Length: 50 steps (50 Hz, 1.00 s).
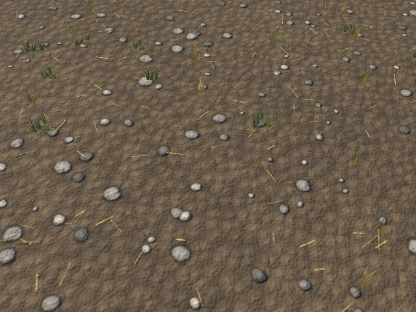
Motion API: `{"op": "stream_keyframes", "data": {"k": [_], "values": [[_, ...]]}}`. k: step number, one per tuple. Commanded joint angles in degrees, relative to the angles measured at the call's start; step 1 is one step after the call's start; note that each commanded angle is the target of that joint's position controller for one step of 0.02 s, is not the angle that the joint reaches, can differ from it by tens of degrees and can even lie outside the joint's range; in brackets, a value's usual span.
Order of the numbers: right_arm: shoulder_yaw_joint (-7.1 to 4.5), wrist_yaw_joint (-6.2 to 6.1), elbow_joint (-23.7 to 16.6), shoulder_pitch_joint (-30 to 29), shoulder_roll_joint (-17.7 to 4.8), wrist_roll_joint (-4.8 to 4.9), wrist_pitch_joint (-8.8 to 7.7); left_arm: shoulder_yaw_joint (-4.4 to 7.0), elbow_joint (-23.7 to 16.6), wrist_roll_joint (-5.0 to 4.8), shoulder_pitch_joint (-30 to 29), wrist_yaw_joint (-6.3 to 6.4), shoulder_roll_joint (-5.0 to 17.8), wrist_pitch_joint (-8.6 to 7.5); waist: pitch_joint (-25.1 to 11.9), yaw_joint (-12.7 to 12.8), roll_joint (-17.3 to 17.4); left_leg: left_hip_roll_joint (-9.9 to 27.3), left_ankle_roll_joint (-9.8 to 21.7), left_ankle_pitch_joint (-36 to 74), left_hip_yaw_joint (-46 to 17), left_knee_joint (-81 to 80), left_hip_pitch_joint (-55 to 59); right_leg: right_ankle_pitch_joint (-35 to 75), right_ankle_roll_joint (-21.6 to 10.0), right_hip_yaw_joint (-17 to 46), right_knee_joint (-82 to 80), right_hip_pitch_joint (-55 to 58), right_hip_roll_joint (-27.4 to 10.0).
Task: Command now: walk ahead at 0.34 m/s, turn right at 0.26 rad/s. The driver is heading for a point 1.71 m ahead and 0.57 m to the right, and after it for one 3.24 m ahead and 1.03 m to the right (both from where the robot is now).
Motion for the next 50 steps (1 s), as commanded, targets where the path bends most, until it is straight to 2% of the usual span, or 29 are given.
{"op": "stream_keyframes", "data": {"k": [1,4,8,12,14,15,16,17,18,19,20,21,22,23,25,28,33,36,37,38,39,40,41,42,43,44,46,48,50], "values": [[-1.64,-0.09,-1.65,-0.29,-5.82,-0.63,-1.57,1.35,-2.62,0.26,3.57,0.58,3.15,1.28,-3.85,1.17,7.34,16.03,9.70,33.37,-9.83,-11.47,8.05,3.58,1.66,2.59,-0.59,-6.28,-3.29],[-2.32,-1.48,-0.64,-1.75,-7.98,-0.60,-1.27,1.20,-5.13,0.93,0.49,0.56,1.99,2.31,-2.71,1.77,7.13,15.40,9.48,37.22,-2.87,-12.66,6.26,11.41,2.89,1.36,-8.51,-7.37,-3.07],[-2.54,-3.07,0.49,-0.81,-9.30,-0.17,0.37,0.85,-8.32,1.12,-5.96,-1.03,1.12,2.33,-3.41,-0.89,6.72,14.21,8.17,33.73,2.90,-12.10,8.54,22.75,2.19,-1.73,-21.73,-4.04,-2.20],[-3.16,-3.48,1.60,0.17,-10.86,1.11,2.26,1.68,-11.74,1.36,-9.32,-2.51,2.83,2.87,-3.27,-1.77,6.63,17.02,7.24,31.94,2.97,-7.03,14.77,17.74,0.19,-2.97,-27.21,-4.97,-1.41],[-3.51,-3.80,1.45,-0.63,-11.48,1.89,3.24,2.27,-12.76,1.38,-8.51,-3.06,3.78,3.07,-3.33,-0.92,7.11,17.64,6.02,33.88,2.89,-1.61,16.06,12.92,-1.50,-4.48,-29.52,-3.53,-0.07],[-3.56,-4.06,1.21,-1.36,-11.42,2.27,3.67,2.76,-12.47,1.35,-5.89,-3.12,4.34,2.95,-4.31,0.61,6.63,16.47,4.65,36.33,3.96,3.67,15.78,14.04,-2.75,-5.92,-33.29,0.33,1.69],[-3.35,-4.14,1.47,0.06,-10.48,2.15,3.90,3.87,-11.48,1.55,-1.18,-2.63,6.56,2.65,-6.97,2.51,3.98,13.09,2.05,34.87,5.70,12.61,13.77,22.11,-4.69,-5.86,-38.52,8.30,3.69],[-2.73,-3.88,0.50,2.08,-9.09,0.30,3.53,5.69,-11.81,1.85,2.86,-1.21,12.91,2.69,-11.54,3.32,-5.91,8.15,-2.55,17.45,7.32,28.02,2.97,50.11,-9.21,7.55,-38.79,21.12,-5.33],[-1.26,-2.99,-1.15,4.92,-5.05,-2.10,3.05,5.76,-13.29,2.71,2.09,-0.47,16.61,2.93,-16.47,-0.49,-15.22,-2.48,-6.62,-31.46,2.77,46.54,-15.40,70.54,-21.79,28.57,-36.91,34.27,-18.58],[-1.47,-2.05,-0.67,4.10,-7.32,-0.54,2.74,4.81,-14.47,2.41,2.02,-0.81,13.42,2.94,-24.25,2.22,-8.01,-1.47,-6.35,-31.78,-9.04,52.69,-17.74,61.33,-24.93,30.81,-39.42,36.06,-19.36],[-1.85,-1.82,-1.68,0.62,-8.97,1.54,2.89,4.55,-15.35,2.02,-1.95,-0.93,11.41,2.92,-19.12,1.98,-4.90,0.28,-5.53,-26.83,-9.45,52.07,-21.12,47.90,-22.55,26.66,-41.80,30.82,-16.97],[-2.07,-2.41,-1.23,-1.12,-8.97,1.29,3.42,4.05,-15.59,0.95,-5.31,-0.60,9.23,3.22,-13.26,0.77,-0.22,2.39,-5.36,-22.42,-9.15,47.76,-21.59,37.35,-18.10,22.07,-43.42,24.57,-13.31],[-2.32,-3.17,-1.21,-2.41,-9.22,0.49,4.14,3.49,-16.05,0.53,-7.55,-0.07,7.68,3.84,-9.78,-0.13,0.50,3.35,-5.60,-19.32,-8.92,43.19,-20.05,30.62,-15.60,19.54,-44.97,18.43,-11.06],[-2.39,-3.41,-1.33,-2.12,-8.99,0.27,4.76,3.33,-16.55,0.96,-8.97,0.35,7.55,4.35,-8.24,-1.53,-1.30,2.93,-5.84,-17.08,-8.10,39.72,-16.08,27.69,-14.37,17.36,-46.04,12.82,-8.74],[-2.03,-3.47,-1.26,-0.83,-7.25,0.19,4.92,3.83,-17.25,1.93,-8.86,0.95,8.59,4.83,-8.43,-2.11,-3.63,1.18,-6.57,-14.77,-7.09,33.22,-12.26,27.66,-13.89,16.16,-46.67,9.89,-6.76],[-1.48,-3.56,-1.26,-1.18,-6.12,0.35,4.69,4.47,-17.62,1.46,-8.01,1.83,9.72,5.03,-10.48,-1.33,-4.37,0.38,-7.30,-11.55,-8.00,25.36,-9.32,24.01,-13.26,17.16,-46.11,10.14,-6.19],[-1.87,-2.77,-2.18,-2.64,-7.22,0.85,4.20,4.55,-18.54,1.40,-8.33,1.90,9.58,5.93,-9.17,-0.08,-7.26,-0.68,-6.50,-10.09,-8.82,16.09,-5.88,11.85,-11.50,22.94,-46.34,9.50,-5.44],[-2.38,-1.95,-1.47,0.76,-7.40,1.03,3.25,4.39,-19.15,0.70,-9.41,2.01,9.16,6.64,-8.39,-2.06,-7.68,-1.08,-4.37,-4.82,-7.36,2.69,1.18,11.59,-9.16,24.58,-43.50,8.43,-3.61],[-3.05,-1.93,-1.01,2.67,-9.02,0.66,3.15,4.08,-19.13,0.45,-8.39,2.15,8.10,6.80,-8.37,-2.51,-5.96,2.17,-2.82,-1.99,-8.96,-2.51,6.49,8.31,-6.86,23.06,-40.75,5.28,-1.29],[-4.02,-2.25,-1.44,4.05,-13.29,-0.57,3.45,3.24,-19.28,0.87,-6.28,2.05,4.86,6.85,-8.90,-1.24,4.67,14.93,1.72,-1.60,-20.05,-6.57,12.43,-4.06,-3.40,16.10,-28.62,-2.14,4.22],[-4.54,-2.07,-1.58,2.18,-16.18,-2.57,3.83,3.76,-21.49,0.64,-7.54,1.86,6.12,6.03,-4.75,0.10,20.47,23.64,10.59,5.31,-34.31,-10.73,7.25,-13.11,-0.57,5.57,-16.06,-11.06,11.48],[-3.74,-2.29,-3.83,-1.34,-12.93,-2.67,3.43,4.95,-20.05,1.56,-6.03,1.74,10.10,5.43,-4.38,0.31,15.47,24.18,12.87,7.67,-33.51,-10.15,5.12,-11.28,1.10,8.53,-4.91,-9.94,8.01],[-3.04,-2.64,-4.56,-4.38,-10.20,-1.69,3.36,5.48,-18.15,1.16,-4.32,1.59,10.87,5.64,-4.05,1.57,11.29,20.60,10.49,9.13,-26.90,-8.37,4.75,-7.63,1.82,8.29,-0.54,-9.44,7.99],[-2.63,-2.72,-5.00,-5.81,-8.87,-0.68,3.39,5.23,-16.39,1.24,-2.73,1.90,9.30,6.25,-3.65,2.00,9.17,16.86,8.09,9.58,-21.82,-7.06,5.46,-5.12,2.96,7.56,2.11,-9.17,7.85],[-2.34,-2.81,-4.85,-5.60,-8.26,0.17,3.45,4.80,-16.04,1.51,-2.39,2.06,7.86,6.66,-3.26,1.39,9.04,15.97,7.92,11.58,-19.94,-6.50,6.53,-3.05,3.89,7.50,4.72,-10.17,7.90],[-2.02,-2.94,-4.59,-4.68,-8.00,0.34,3.64,4.25,-16.07,1.35,-2.81,1.98,6.22,6.85,-3.08,0.98,8.91,14.88,8.24,14.42,-17.48,-6.34,6.42,-2.19,4.60,6.75,5.26,-9.35,7.95],[-1.90,-3.08,-3.96,-2.48,-7.72,0.07,4.09,3.35,-17.19,0.77,-5.59,1.91,4.44,6.72,-3.47,-0.54,10.45,13.48,8.68,15.80,-14.55,-6.00,9.46,-0.94,5.57,4.69,-0.93,-8.64,7.13],[-1.94,-3.19,-3.51,-1.50,-8.01,0.08,4.42,2.37,-17.97,1.06,-7.83,1.74,2.74,6.54,-4.74,-1.72,12.17,13.20,8.55,15.91,-13.28,-4.95,11.89,-1.24,6.07,2.99,-11.49,-4.76,4.81],[-2.32,-2.94,-3.09,-0.95,-9.55,0.30,4.78,1.57,-18.52,1.20,-9.17,1.28,1.56,6.42,-5.24,-2.73,14.60,13.55,8.89,16.74,-12.73,-4.55,10.46,-3.53,5.80,-0.26,-21.38,2.44,3.30]]}}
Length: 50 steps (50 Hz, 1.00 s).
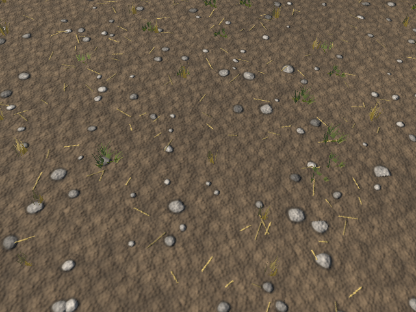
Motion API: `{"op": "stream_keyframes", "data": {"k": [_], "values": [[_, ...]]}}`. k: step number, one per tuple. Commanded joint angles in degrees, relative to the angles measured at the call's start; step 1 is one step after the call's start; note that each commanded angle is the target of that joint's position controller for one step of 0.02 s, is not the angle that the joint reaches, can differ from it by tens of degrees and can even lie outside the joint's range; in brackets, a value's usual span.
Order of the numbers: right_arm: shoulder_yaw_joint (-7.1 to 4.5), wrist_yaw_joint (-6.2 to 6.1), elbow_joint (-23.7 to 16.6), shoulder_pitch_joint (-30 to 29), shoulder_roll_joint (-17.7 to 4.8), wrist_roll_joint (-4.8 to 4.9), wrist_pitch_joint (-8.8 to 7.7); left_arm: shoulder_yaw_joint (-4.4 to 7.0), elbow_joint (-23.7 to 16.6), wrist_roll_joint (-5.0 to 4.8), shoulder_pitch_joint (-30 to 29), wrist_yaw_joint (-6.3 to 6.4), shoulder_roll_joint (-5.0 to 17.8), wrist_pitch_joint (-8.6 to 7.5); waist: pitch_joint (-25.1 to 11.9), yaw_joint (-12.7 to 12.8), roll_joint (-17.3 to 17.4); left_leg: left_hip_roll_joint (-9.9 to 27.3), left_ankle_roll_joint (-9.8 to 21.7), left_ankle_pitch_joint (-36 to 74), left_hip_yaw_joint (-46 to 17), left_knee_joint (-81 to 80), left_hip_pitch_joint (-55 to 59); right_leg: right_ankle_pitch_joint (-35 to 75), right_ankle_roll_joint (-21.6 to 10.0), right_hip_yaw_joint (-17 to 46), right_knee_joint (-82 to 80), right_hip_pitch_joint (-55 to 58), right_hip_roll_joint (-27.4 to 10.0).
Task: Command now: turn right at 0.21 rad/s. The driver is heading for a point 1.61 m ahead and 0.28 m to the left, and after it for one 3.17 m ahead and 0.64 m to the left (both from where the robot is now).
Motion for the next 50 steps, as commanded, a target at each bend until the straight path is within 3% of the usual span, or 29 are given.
{"op": "stream_keyframes", "data": {"k": [1,3,4,5,6,7,8,9,12,23,50], "values": [[-2.43,0.10,-2.97,-0.97,-10.57,0.44,-0.15,-0.42,-5.28,-0.18,-3.35,-0.45,1.50,-1.09,-5.46,-0.99,14.80,10.97,11.71,21.25,-9.54,-5.28,7.28,-1.08,0.18,-4.98,-13.49,4.50,-1.17],[-2.20,0.36,-2.57,-1.17,-10.59,1.36,0.03,-0.11,-3.52,-0.29,-0.27,-0.67,2.04,-1.23,-4.99,0.61,13.50,10.61,10.83,21.83,-9.55,-3.20,6.06,8.70,-1.43,-6.58,-26.95,10.83,-0.58],[-1.82,0.48,-1.78,0.30,-9.65,1.84,-0.22,-0.12,-2.80,0.05,0.73,-0.71,2.27,-1.30,-4.34,1.19,12.09,9.77,8.89,20.69,-9.22,-2.59,4.37,15.64,-3.00,-5.98,-34.93,15.17,-0.66],[-1.33,0.74,-1.16,2.23,-8.59,1.29,-0.93,-0.01,-3.22,0.51,1.10,-0.41,4.12,-1.31,-5.85,0.65,9.24,8.84,5.34,16.49,-8.62,-1.70,0.59,22.59,-4.85,-1.21,-35.19,21.95,-4.21],[-0.37,1.41,-2.03,2.96,-6.09,-0.94,-1.94,0.64,-3.73,1.20,2.20,0.22,8.28,-1.12,-9.40,-1.25,-1.63,4.56,1.45,6.58,-3.86,4.46,-3.87,39.41,-7.89,6.98,-30.60,27.94,-12.59],[0.23,1.52,-2.01,2.69,-4.13,-1.07,-2.41,-0.14,-2.90,1.70,-1.25,-0.30,5.78,-1.24,-8.68,-2.76,-9.25,2.14,-1.50,-2.95,-0.99,0.61,-0.92,34.35,-12.76,7.69,-29.85,19.41,-14.44],[-0.14,1.31,-1.68,-0.70,-6.77,-1.34,-2.33,-0.78,-3.90,1.63,-3.15,-0.99,2.42,-1.79,-6.48,-0.58,-5.62,1.76,-3.18,0.13,-0.74,0.73,1.45,24.94,-12.12,6.33,-30.77,16.52,-11.18],[-0.39,1.31,-1.49,-2.39,-7.32,-1.12,-2.22,-1.01,-2.98,2.07,-2.37,-1.21,1.63,-2.21,-5.61,0.26,-4.59,1.36,-3.49,2.71,-0.12,0.73,1.80,19.71,-10.16,4.93,-30.92,15.79,-9.03],[-0.47,0.85,-0.43,-1.49,-7.29,-0.54,-1.30,-1.10,-2.22,1.59,-1.61,-1.23,2.69,-3.18,-2.10,0.09,-3.99,1.60,-3.00,5.18,-0.38,0.39,2.53,18.19,-8.28,3.81,-31.02,12.47,-7.40],[-0.55,0.15,4.64,0.00,-6.97,-0.10,-1.16,-1.70,0.10,1.34,-0.92,-0.88,1.17,-3.53,-1.63,0.12,0.70,1.90,-3.30,6.43,-0.27,-0.64,4.66,17.59,-7.80,2.24,-30.20,12.01,-5.59],[-0.27,-1.23,15.74,2.10,-5.42,0.45,-0.34,-2.08,13.30,0.66,3.19,0.34,0.44,-3.67,0.29,0.28,1.77,1.08,-2.48,6.19,0.58,-1.94,4.76,18.32,-6.25,-1.43,-30.22,12.71,-3.07]]}}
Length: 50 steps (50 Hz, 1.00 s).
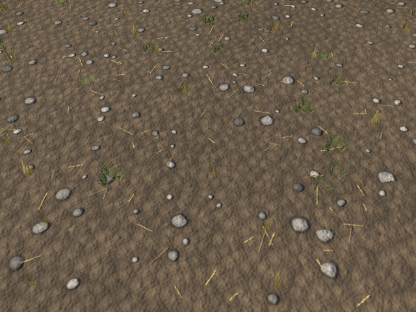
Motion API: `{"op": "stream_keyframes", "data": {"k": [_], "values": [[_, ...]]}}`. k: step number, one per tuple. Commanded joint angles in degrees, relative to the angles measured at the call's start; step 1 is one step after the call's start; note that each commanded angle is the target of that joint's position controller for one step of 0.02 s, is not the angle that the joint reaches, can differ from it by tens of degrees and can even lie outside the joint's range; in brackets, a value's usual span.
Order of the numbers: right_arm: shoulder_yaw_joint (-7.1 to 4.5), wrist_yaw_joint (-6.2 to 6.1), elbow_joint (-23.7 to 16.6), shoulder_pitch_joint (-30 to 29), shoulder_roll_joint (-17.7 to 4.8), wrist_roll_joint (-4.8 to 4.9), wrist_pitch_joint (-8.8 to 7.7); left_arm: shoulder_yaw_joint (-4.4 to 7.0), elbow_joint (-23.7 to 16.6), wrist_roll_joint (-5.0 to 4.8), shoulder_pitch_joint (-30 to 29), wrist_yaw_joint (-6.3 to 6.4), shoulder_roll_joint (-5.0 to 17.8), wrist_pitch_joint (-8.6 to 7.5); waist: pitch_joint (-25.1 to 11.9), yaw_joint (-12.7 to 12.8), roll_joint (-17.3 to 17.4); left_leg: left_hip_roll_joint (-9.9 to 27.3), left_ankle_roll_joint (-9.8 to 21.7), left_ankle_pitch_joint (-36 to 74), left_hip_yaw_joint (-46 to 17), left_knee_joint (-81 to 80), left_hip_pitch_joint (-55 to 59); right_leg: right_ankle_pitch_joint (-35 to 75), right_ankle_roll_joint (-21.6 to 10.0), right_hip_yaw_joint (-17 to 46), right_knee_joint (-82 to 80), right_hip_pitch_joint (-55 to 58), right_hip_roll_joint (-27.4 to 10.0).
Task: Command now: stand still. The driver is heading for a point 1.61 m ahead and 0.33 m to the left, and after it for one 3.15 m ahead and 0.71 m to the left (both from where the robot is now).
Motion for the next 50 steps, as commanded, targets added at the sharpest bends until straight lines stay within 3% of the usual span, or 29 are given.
{"op": "stream_keyframes", "data": {"k": [1,16,33,34,36,37,39,42,43,45,46,47,48,49,50], "values": [[-1.06,-0.29,-0.78,1.43,-6.19,0.02,-0.35,1.13,-1.00,-0.07,0.97,0.28,5.91,-0.59,-0.29,0.03,-0.04,-0.13,0.72,7.96,0.27,-3.73,1.43,11.22,-0.92,1.42,-5.73,-2.85,-1.96],[-0.41,-0.53,2.18,3.99,-4.46,0.06,-0.21,0.33,4.93,-0.30,2.57,0.49,5.06,-0.47,0.68,0.34,0.09,-0.69,0.99,7.13,0.70,-4.09,0.90,9.92,-0.70,0.61,-6.38,-3.29,-1.54],[0.28,-0.55,3.33,7.03,-2.86,0.16,-0.28,-0.45,8.48,-0.42,4.48,0.59,3.87,-0.32,1.40,0.66,0.27,-1.09,1.38,6.48,0.83,-4.12,0.06,9.04,-0.40,-0.04,-6.42,-3.90,-1.27],[0.44,-0.59,3.93,8.19,-2.19,0.16,-0.21,-0.59,9.14,-0.42,5.53,0.65,3.35,-0.23,0.03,0.68,0.10,-1.83,1.52,1.19,1.65,-3.99,0.60,3.11,-0.57,-0.57,-6.74,-3.38,-0.71],[0.10,-0.88,3.73,8.28,-2.79,0.80,-0.10,0.08,8.99,-1.13,5.70,0.99,5.22,0.02,2.64,0.92,-0.84,-3.72,2.98,-16.40,3.16,-1.33,-2.89,-17.85,-2.54,-0.18,-6.63,-6.86,-0.07],[0.02,-0.94,3.13,7.69,-3.02,0.84,-0.38,0.26,8.52,-1.27,5.67,1.04,5.64,-0.16,5.36,1.16,-1.18,-3.48,3.89,-22.04,2.49,-0.67,-5.92,-24.84,-3.72,1.43,-7.50,-9.45,-1.11],[0.26,-0.50,2.04,6.97,-1.75,0.99,-1.83,0.58,8.26,-1.74,7.28,0.72,6.18,-1.38,7.97,1.88,-3.30,-3.00,4.88,-21.19,1.67,2.42,-10.23,-28.55,-6.19,7.12,-9.69,-9.79,-5.07],[0.69,1.08,0.34,5.69,0.76,1.41,-4.50,1.81,8.79,-2.26,10.82,0.01,9.20,-2.83,6.65,2.74,-10.80,-3.93,5.48,-10.97,3.48,13.64,-13.77,-31.45,-11.78,22.06,-16.40,-5.65,-14.62],[0.65,1.56,0.13,6.14,0.58,1.68,-5.19,1.75,8.01,-2.31,9.04,-0.09,8.90,-3.07,7.42,1.63,-10.54,-3.08,6.78,-10.63,2.36,13.56,-11.45,-30.10,-12.43,23.74,-17.17,-8.47,-15.80],[0.47,1.91,2.35,13.72,0.83,2.06,-5.99,1.36,5.28,-2.62,1.55,-0.37,8.12,-3.24,8.37,-3.75,-8.45,-3.23,8.93,-9.56,1.78,0.42,1.84,-23.38,-9.04,16.07,-12.26,-16.61,-11.37],[-0.58,1.81,4.53,20.53,-2.46,1.57,-6.18,0.78,3.50,-2.64,-2.45,-0.47,5.82,-3.66,7.29,-6.30,-1.45,0.90,9.80,-8.89,-5.91,-5.06,10.24,-13.96,-5.57,7.69,-1.15,-22.63,-6.13],[-2.71,2.30,6.26,28.73,-10.06,1.71,-6.65,0.05,1.23,-2.25,-4.33,-0.37,2.44,-4.79,4.28,-8.16,15.51,11.92,15.07,-12.88,-26.70,-14.81,18.63,-7.47,-1.34,-3.94,20.08,-31.04,1.83],[-2.33,2.83,5.89,29.80,-10.29,0.58,-7.24,0.26,0.35,-2.39,-4.37,-0.33,3.55,-6.11,3.18,-7.09,16.37,19.63,18.96,-9.26,-41.45,-18.52,20.84,-13.35,-1.62,-0.07,32.93,-37.93,1.43],[-1.29,2.82,4.39,24.93,-6.73,0.13,-7.69,0.49,0.94,-2.85,-2.94,-0.88,4.36,-6.87,5.20,-3.92,9.15,19.26,18.15,-4.55,-37.23,-16.96,20.21,-10.25,-2.91,2.42,40.29,-40.95,-1.85],[-0.82,3.07,2.99,21.75,-5.11,0.32,-7.78,0.40,1.79,-2.91,-1.60,-1.46,3.88,-7.30,5.03,-2.55,6.49,16.69,16.51,-1.08,-30.39,-16.63,19.73,-5.43,-3.93,2.05,42.19,-41.70,-3.67]]}}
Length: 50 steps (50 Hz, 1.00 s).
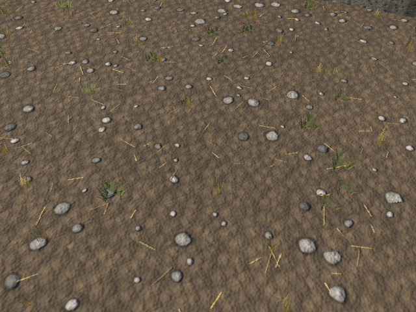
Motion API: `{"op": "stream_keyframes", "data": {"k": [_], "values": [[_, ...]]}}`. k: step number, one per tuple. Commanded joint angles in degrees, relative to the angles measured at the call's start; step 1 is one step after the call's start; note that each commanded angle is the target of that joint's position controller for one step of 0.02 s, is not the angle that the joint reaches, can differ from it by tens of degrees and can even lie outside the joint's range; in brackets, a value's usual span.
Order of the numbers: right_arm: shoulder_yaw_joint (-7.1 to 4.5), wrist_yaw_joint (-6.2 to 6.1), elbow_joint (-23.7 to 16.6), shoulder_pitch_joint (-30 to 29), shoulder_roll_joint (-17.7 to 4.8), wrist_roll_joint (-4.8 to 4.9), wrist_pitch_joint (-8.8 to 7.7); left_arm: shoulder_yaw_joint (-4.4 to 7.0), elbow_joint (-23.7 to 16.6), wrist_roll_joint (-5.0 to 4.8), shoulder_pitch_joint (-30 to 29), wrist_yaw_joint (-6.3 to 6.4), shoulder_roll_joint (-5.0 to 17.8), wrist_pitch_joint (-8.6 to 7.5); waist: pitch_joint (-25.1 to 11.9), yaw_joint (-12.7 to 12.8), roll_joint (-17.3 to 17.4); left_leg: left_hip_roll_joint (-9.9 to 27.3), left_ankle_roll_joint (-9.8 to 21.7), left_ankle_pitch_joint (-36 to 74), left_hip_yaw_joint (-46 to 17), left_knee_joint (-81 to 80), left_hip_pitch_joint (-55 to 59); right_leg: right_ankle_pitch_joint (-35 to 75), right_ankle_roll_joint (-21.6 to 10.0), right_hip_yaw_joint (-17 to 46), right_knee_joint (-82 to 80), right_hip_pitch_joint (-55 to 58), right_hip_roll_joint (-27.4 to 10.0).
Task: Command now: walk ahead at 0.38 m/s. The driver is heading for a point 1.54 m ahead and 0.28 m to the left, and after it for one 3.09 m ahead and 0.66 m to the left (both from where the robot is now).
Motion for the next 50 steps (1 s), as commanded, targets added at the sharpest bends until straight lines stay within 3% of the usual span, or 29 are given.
{"op": "stream_keyframes", "data": {"k": [1,2,4,8,10,13,15,16,17,18,19,20,21,22,23,25,28,31,35,39,42,43,44,45,46,47,48,49,50], "values": [[-0.74,0.68,-0.14,8.29,-7.35,-0.26,-0.47,0.81,-6.59,-0.10,-8.63,-0.99,4.18,-3.50,8.46,-1.72,5.85,18.77,9.99,9.71,-26.82,-20.33,18.62,6.63,-2.36,0.68,13.24,-33.40,-4.37],[-0.08,0.69,-0.32,7.85,-5.61,-0.28,0.03,1.43,-7.08,0.40,-10.53,-1.24,5.28,-3.60,8.45,-1.68,5.62,16.66,8.32,16.54,-21.26,-20.92,18.26,9.55,-2.36,-0.37,10.60,-32.64,-5.74],[0.62,0.18,-0.18,9.68,-3.86,-0.65,1.19,1.39,-7.59,0.61,-11.92,-2.09,3.51,-3.07,7.27,-1.77,7.23,13.62,6.91,23.84,-14.35,-21.77,17.04,12.65,-1.34,-2.94,5.83,-29.52,-6.09],[0.36,-1.47,-2.39,7.96,-7.48,-1.08,1.95,-0.24,-11.88,0.82,-22.56,-2.72,-0.06,-2.25,9.58,-2.61,6.38,10.89,7.11,23.58,-7.59,-25.53,6.62,22.04,1.21,-6.44,-13.61,-20.33,-3.43],[-0.28,-1.78,-2.25,9.36,-9.51,-0.54,1.73,-0.33,-13.39,0.59,-25.80,-2.99,1.15,-2.04,10.09,-2.85,7.97,11.97,7.65,22.56,-7.13,-27.49,4.81,24.79,1.21,-7.29,-19.14,-15.28,-2.14],[-1.00,-1.81,-1.92,9.24,-9.89,0.41,1.63,0.13,-15.05,0.34,-27.71,-3.44,3.84,-2.12,10.63,-1.26,7.73,14.58,6.74,27.88,-6.31,-25.76,10.28,25.55,-0.97,-5.68,-24.62,-13.91,-2.06],[-1.59,-1.72,-2.35,7.88,-11.00,-0.01,2.16,1.37,-14.51,0.48,-23.45,-3.53,6.45,-2.43,5.97,2.16,8.92,15.38,5.30,46.80,-4.84,-18.11,14.71,23.36,-2.98,-6.59,-25.23,-6.95,0.16],[-1.75,-1.65,-2.68,6.99,-11.20,-0.45,2.73,2.53,-12.55,0.35,-16.44,-3.30,8.31,-2.38,1.15,5.85,9.70,14.40,4.32,56.82,-3.38,-9.53,14.80,22.04,-4.29,-7.64,-24.52,1.59,2.00],[-1.54,-1.51,-3.41,6.13,-10.84,-0.78,3.14,3.88,-9.55,0.10,-6.77,-2.89,10.54,-2.07,-4.55,10.33,9.40,12.12,2.71,58.74,-1.99,2.28,10.08,22.03,-5.98,-7.29,-24.80,14.51,2.11],[-0.58,-1.25,-5.11,6.32,-8.64,-1.73,3.09,5.03,-7.49,0.84,3.30,-2.22,14.93,-1.62,-12.35,12.82,1.91,8.36,1.13,38.91,-0.58,21.43,-4.20,16.96,-9.75,7.47,-24.47,32.14,-9.86],[1.76,-0.44,-4.93,14.30,1.15,-0.71,1.80,5.02,-6.23,1.80,6.24,-2.93,16.77,-1.58,-22.16,7.30,-14.81,-3.04,-1.71,-7.95,-4.86,41.33,-22.22,0.45,-19.14,38.14,-35.37,45.94,-23.24],[0.39,-0.20,-5.44,8.58,-4.82,1.02,0.07,3.51,-6.35,1.40,2.58,-3.11,11.27,-1.86,-15.91,8.59,-9.46,-0.61,0.12,-9.44,-11.24,48.26,-28.08,-2.86,-15.91,41.47,-41.85,40.32,-20.75],[-0.63,-0.17,-7.86,2.17,-8.12,2.53,-0.81,2.78,-7.19,1.23,-3.33,-3.03,8.90,-2.22,-6.55,6.76,-6.88,2.23,1.24,-4.39,-9.11,48.87,-31.65,2.10,-13.37,31.75,-42.53,31.24,-19.49],[-0.80,-0.70,-8.54,-0.93,-8.67,2.19,-1.12,2.26,-8.38,1.48,-8.69,-3.19,7.67,-2.63,-2.95,4.59,-0.51,5.47,1.49,1.43,-8.07,46.24,-28.36,11.49,-12.16,24.03,-43.74,21.67,-17.76],[-1.45,-1.15,-8.56,-1.87,-8.54,1.31,-0.79,1.92,-8.59,2.18,-11.10,-3.48,6.25,-2.96,-1.02,2.61,0.93,7.39,1.37,4.46,-7.43,43.40,-25.17,17.61,-11.41,17.98,-44.86,14.66,-15.62],[-1.67,-1.32,-8.27,0.77,-6.19,0.94,0.82,1.33,-7.39,2.64,-11.37,-3.64,4.27,-3.23,-0.47,-0.36,-1.81,9.43,1.28,6.32,-7.50,39.29,-19.92,19.36,-11.09,11.56,-47.79,8.53,-12.53],[-2.09,-1.59,-10.47,-3.64,-6.39,0.33,2.01,1.53,-5.54,2.34,-8.30,-2.63,6.50,-3.48,3.31,-0.71,-1.85,10.55,-0.33,9.34,-6.04,32.82,-23.59,20.78,-12.22,7.44,-51.19,4.99,-11.98],[-2.24,-1.37,-13.44,-11.92,-6.88,-0.34,1.82,1.81,-4.70,2.34,-4.66,-1.30,8.25,-3.00,4.98,1.24,-0.50,10.80,-1.93,18.57,-5.43,21.94,-29.84,22.67,-11.80,5.68,-52.08,8.02,-11.78],[-1.44,-0.30,-15.77,-20.92,-5.56,-0.01,1.20,1.88,-3.84,1.63,-0.13,-0.64,9.49,-2.40,5.46,4.27,-0.61,7.64,-2.14,28.05,-2.24,6.94,-26.69,24.51,-9.54,1.28,-51.75,10.60,-9.93],[-0.99,1.13,-18.31,-27.05,-6.07,0.60,0.84,2.14,-1.95,1.11,4.49,-0.48,9.94,-1.33,6.72,6.01,-0.73,6.34,-1.25,25.64,-2.37,0.61,-28.28,25.16,-9.11,1.55,-48.43,19.03,-13.02],[-1.51,2.00,-19.14,-25.78,-8.13,0.72,0.37,2.73,-1.77,1.09,3.99,-0.25,11.02,-0.34,5.08,3.71,-2.09,4.89,1.03,19.22,-1.91,-2.01,-24.64,33.29,-7.59,2.02,-43.45,24.21,-15.38],[-2.18,2.01,-18.40,-22.09,-9.56,0.70,0.25,2.88,-2.16,1.20,2.67,-0.25,11.53,-0.04,2.62,1.29,-3.08,3.14,2.08,17.60,-0.44,-2.61,-18.60,42.67,-6.79,1.12,-39.01,24.37,-14.78],[-3.51,1.79,-15.89,-13.70,-11.78,0.62,0.24,2.59,-2.58,1.48,1.51,-0.31,10.86,0.34,-2.41,-3.06,-2.77,1.14,3.65,17.89,1.18,-3.39,-7.40,50.75,-5.42,-1.10,-29.19,22.49,-12.07],[-4.88,1.28,-13.12,-2.40,-15.62,0.14,0.35,1.65,-3.81,2.27,1.50,-0.33,8.89,0.38,-10.77,-7.14,0.24,6.95,6.78,18.61,-5.12,-1.32,10.33,43.53,-3.49,-3.53,-13.52,12.79,-8.86],[-6.21,1.24,-11.42,4.01,-21.17,-0.88,0.77,-0.43,-4.41,2.31,8.43,-0.91,1.65,-0.76,-19.01,-4.71,14.55,21.26,15.85,7.80,-32.31,-6.02,32.18,16.30,0.86,-5.70,9.46,-11.22,1.63],[-4.68,1.47,-11.58,3.86,-16.39,-0.67,0.78,-0.09,-3.45,1.45,7.56,-1.26,4.07,-2.37,-21.87,-5.28,14.96,23.64,16.70,4.03,-45.30,-13.87,33.90,-6.51,0.22,3.29,17.91,-18.60,2.54],[-3.61,1.44,-12.28,-1.34,-13.32,-0.29,0.63,1.25,-5.04,-0.17,2.26,-1.53,9.01,-3.29,-12.85,-4.34,11.72,21.80,13.45,4.32,-36.76,-14.25,26.82,-3.72,-0.95,3.76,20.93,-23.49,-1.00],[-2.97,1.40,-13.66,-6.63,-11.53,-0.32,0.61,1.33,-6.00,-0.39,-1.65,-1.29,9.40,-3.63,-7.30,-2.80,7.25,19.55,11.71,9.65,-28.26,-15.34,17.82,1.77,-1.33,2.03,18.91,-22.60,-4.30],[-2.54,1.63,-14.05,-10.12,-10.09,-0.74,0.55,1.62,-6.26,0.36,-3.62,-0.86,8.77,-3.44,-3.41,-1.09,4.34,17.26,10.76,14.51,-22.53,-17.34,9.84,5.84,-1.15,1.14,14.93,-20.32,-6.37]]}}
